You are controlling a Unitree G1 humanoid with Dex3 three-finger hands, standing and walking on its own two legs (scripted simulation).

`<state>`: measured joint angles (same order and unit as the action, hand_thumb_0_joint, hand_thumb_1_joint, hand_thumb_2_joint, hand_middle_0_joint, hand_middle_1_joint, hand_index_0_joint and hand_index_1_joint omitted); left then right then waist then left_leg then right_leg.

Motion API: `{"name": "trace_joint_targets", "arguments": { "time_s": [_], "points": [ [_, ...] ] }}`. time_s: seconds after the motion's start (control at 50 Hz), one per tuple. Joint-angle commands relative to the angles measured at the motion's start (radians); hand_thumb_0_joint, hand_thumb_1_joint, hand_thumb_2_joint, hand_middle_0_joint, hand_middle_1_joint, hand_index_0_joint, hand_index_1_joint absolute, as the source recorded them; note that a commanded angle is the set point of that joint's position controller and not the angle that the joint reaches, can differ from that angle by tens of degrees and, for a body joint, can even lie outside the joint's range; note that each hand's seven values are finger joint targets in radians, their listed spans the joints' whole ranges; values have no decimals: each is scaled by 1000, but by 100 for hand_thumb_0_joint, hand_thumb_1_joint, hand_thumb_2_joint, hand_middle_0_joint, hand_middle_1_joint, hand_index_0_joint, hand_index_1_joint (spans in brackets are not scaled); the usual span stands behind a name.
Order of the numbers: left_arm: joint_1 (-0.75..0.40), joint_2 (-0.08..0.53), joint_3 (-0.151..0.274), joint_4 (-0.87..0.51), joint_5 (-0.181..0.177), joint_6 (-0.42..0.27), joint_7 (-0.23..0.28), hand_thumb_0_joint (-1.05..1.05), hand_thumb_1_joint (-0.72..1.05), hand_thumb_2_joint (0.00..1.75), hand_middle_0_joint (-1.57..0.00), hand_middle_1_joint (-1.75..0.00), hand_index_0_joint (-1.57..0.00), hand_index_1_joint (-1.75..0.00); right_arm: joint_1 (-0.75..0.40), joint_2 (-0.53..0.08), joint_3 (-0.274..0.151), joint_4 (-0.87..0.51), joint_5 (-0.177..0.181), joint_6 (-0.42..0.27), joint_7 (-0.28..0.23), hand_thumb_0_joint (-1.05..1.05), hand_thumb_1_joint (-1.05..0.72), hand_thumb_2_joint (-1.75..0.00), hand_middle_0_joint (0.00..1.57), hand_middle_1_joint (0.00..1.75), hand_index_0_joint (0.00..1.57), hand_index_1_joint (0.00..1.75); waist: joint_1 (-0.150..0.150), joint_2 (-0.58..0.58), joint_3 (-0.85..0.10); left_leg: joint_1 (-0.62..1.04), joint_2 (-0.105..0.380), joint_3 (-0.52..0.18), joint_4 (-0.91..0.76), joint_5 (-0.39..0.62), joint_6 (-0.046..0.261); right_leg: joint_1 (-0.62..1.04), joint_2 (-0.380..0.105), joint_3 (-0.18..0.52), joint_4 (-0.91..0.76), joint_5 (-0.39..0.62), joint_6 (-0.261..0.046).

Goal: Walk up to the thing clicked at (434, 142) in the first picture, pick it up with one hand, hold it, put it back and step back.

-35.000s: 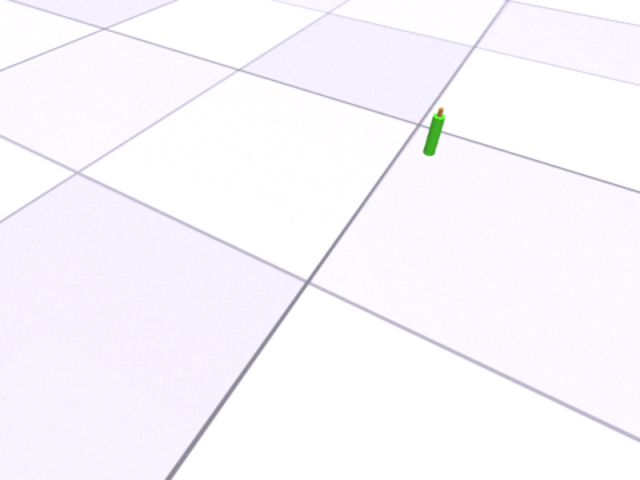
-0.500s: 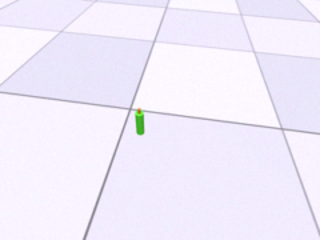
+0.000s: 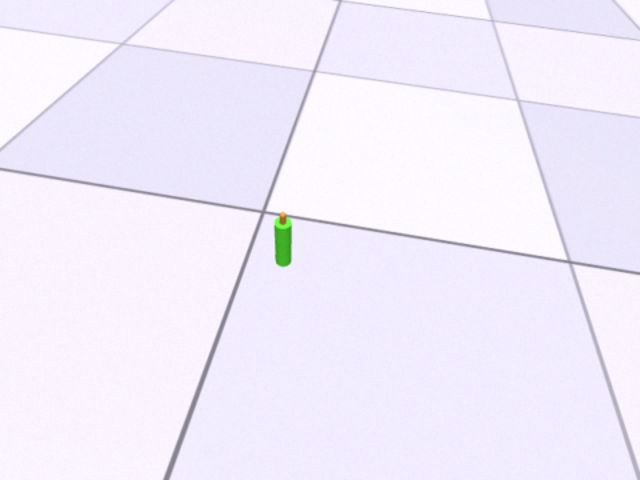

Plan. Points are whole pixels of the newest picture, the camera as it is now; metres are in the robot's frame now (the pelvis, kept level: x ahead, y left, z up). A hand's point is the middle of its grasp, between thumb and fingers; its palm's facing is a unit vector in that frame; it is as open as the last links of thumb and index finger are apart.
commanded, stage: step back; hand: left
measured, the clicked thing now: (283, 238) +1.00 +0.13 -0.63
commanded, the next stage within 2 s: stand in 0.26 s
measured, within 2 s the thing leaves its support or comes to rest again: neither
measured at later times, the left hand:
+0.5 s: hand out of the picture +0.12 +0.24 -0.14, palm faces -0.03 -0.94 -0.33, open 7.4 cm
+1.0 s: hand out of the picture +0.05 +0.25 -0.14, palm faces -0.05 -0.94 -0.34, open 7.4 cm
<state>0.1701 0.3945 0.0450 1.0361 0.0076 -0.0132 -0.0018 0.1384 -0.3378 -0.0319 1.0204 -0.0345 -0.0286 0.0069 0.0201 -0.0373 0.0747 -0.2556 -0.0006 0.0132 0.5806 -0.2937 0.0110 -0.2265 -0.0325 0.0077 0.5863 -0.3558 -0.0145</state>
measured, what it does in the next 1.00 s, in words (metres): stands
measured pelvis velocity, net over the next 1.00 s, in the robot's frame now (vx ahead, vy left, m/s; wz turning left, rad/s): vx -0.01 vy -0.01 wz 0.00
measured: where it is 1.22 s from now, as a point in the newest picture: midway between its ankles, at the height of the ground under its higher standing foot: outside the picture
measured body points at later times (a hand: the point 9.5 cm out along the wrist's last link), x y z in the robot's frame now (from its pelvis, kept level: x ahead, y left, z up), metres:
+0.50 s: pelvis +0.01 -0.01 +0.02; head +0.02 +0.00 +0.47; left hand +0.12 +0.29 -0.11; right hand +0.11 -0.30 -0.11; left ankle +0.01 +0.12 -0.73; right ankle -0.01 -0.14 -0.73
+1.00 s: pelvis -0.01 -0.01 +0.02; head -0.01 -0.01 +0.47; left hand +0.05 +0.29 -0.12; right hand +0.05 -0.31 -0.12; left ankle +0.01 +0.12 -0.73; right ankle -0.01 -0.14 -0.73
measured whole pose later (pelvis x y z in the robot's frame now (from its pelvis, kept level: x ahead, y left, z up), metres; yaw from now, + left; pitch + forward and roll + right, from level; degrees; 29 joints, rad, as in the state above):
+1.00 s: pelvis -0.01 -0.01 +0.02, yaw +0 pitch -3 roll +0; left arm 0.14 0.36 -0.01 1.14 0.01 -0.02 -0.01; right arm 0.12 -0.34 -0.01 1.16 -0.02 -0.01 0.02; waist -0.01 0.00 0.05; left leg -0.14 0.01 0.01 0.32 -0.14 -0.01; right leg -0.11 -0.02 0.00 0.33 -0.17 0.02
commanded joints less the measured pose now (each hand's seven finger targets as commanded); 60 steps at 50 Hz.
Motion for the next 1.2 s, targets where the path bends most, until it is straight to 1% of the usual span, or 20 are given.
{"name": "trace_joint_targets", "arguments": {
  "time_s": [0.0,0.02,0.04,0.08,0.12,0.18,0.22,0.24,0.3,0.42,0.56,0.62,0.66,0.82,0.9,0.98,1.02,1.06,1.1,1.18],
  "points": [
    [8,204,47,-37,7,-43,23,0,90,90,-20,-30,-20,-30,-76,-210,-47,-66,34,-12,-20,0,-90,-90,20,30,20,30,1,75,-170,-3,113,-92,-34,373,17,180,-88,123,-163,404,-41],
    [-43,238,52,-49,6,-43,17,0,90,90,-20,-30,-20,-30,-47,-204,-49,-53,33,-10,-23,0,-90,-90,20,30,20,30,-29,36,-176,35,84,-66,-55,247,6,137,-134,159,-130,394,-74],
    [-66,227,45,-58,2,-41,16,0,90,90,-20,-30,-20,-30,-49,-206,-48,-37,26,-9,-24,0,-90,-90,20,30,20,30,-30,43,-164,85,95,-72,-87,241,5,93,-138,147,-119,404,-73],
    [-91,194,32,-57,-2,-34,18,0,90,90,-20,-30,-20,-30,-90,-226,-52,-25,21,-14,-24,0,-90,-90,20,30,20,30,-19,55,-144,90,119,-88,-113,358,24,92,-89,75,-109,439,-41],
    [-88,189,32,-39,-1,-31,20,0,90,90,-20,-30,-20,-30,-104,-219,-48,-14,25,-14,-22,0,-90,-90,20,30,20,30,-15,32,-145,110,131,-87,-111,429,36,99,-79,60,-116,453,-30],
    [-96,191,33,-30,0,-29,21,0,90,90,-20,-30,-20,-30,-117,-210,-45,-4,27,-11,-23,0,-90,-90,20,30,20,30,-16,15,-152,106,120,-64,-112,416,29,134,-87,68,-132,494,-28],
    [-110,192,33,-31,1,-27,21,0,90,90,-20,-30,-20,-30,-129,-206,-43,1,25,-9,-21,0,-90,-90,20,30,20,30,-16,17,-144,107,119,-60,-139,376,23,132,-88,71,-148,466,-26],
    [-112,153,10,-14,-10,-26,17,0,90,90,-20,-30,-20,-30,-117,-215,-32,9,31,-9,-18,0,-90,-90,20,30,20,30,-20,39,-136,135,128,-98,-185,434,26,133,-97,79,-175,492,-18],
    [-126,159,5,-8,-7,-26,19,0,90,90,-20,-30,-20,-30,-126,-217,-31,22,31,-10,-16,0,-90,-90,20,30,20,30,-20,33,-143,170,137,-97,-209,492,20,163,-93,65,-207,504,-3],
    [-148,165,0,7,-2,-29,16,0,90,90,-20,-30,-20,-30,-148,-210,-27,36,32,-7,-10,0,-90,-90,20,30,20,30,-24,44,-157,202,138,-85,-266,425,7,189,-101,62,-266,455,1],
    [-147,167,-4,27,1,-30,11,0,90,90,-20,-30,-20,-30,-147,-207,-21,55,29,-4,-6,0,-90,-90,20,30,20,30,-23,38,-93,156,128,-89,-319,232,-2,146,-96,72,-332,272,7],
    [-145,166,-7,30,3,-31,10,0,90,90,-20,-30,-20,-30,-139,-212,-21,61,27,-3,-3,0,-90,-90,20,30,20,30,-26,38,-90,156,130,-94,-325,190,-3,128,-99,76,-346,215,4],
    [-141,163,-9,31,2,-33,9,0,90,90,-20,-30,-20,-30,-130,-213,-20,66,28,-5,-2,0,-90,-90,20,30,20,30,-29,49,-100,161,129,-93,-321,195,-2,130,-100,79,-347,240,5],
    [-110,170,-10,40,3,-25,5,0,90,90,-20,-30,-20,-30,-99,-212,-16,76,24,-3,-2,0,-90,-90,20,30,20,30,-24,33,-52,119,125,-106,-340,85,-2,68,-89,82,-355,108,2],
    [-99,169,-13,37,4,-27,4,0,90,90,-20,-30,-20,-30,-95,-216,-16,73,23,-4,-2,0,-90,-90,20,30,20,30,-24,34,-78,138,131,-108,-329,130,2,77,-93,85,-338,155,-1],
    [-88,167,-13,38,1,-22,4,0,90,90,-20,-30,-20,-30,-73,-223,-14,78,23,-1,-4,0,-90,-90,20,30,20,30,-26,48,-53,108,128,-112,-342,67,4,65,-87,85,-335,125,-1],
    [-88,169,-16,35,1,-24,3,0,90,90,-20,-30,-20,-30,-74,-218,-13,72,22,-3,-3,0,-90,-90,20,30,20,30,-27,32,-72,123,130,-109,-331,116,3,75,-92,88,-326,148,-5],
    [-85,171,-16,35,2,-23,4,0,90,90,-20,-30,-20,-30,-75,-219,-11,74,23,-2,-4,0,-90,-90,20,30,20,30,-26,43,-68,119,127,-108,-329,111,1,70,-88,85,-327,150,-3],
    [-80,172,-18,34,3,-25,6,0,90,90,-20,-30,-20,-30,-73,-216,-10,73,25,-2,-4,0,-90,-90,20,30,20,30,-26,30,-77,131,131,-109,-322,163,3,74,-92,84,-323,181,-3],
    [-82,171,-20,33,-1,-24,6,0,90,90,-20,-30,-20,-30,-69,-224,-7,77,25,-4,-5,0,-90,-90,20,30,20,30,-28,43,-82,146,133,-101,-311,188,2,80,-94,86,-319,205,-4]
  ]
}}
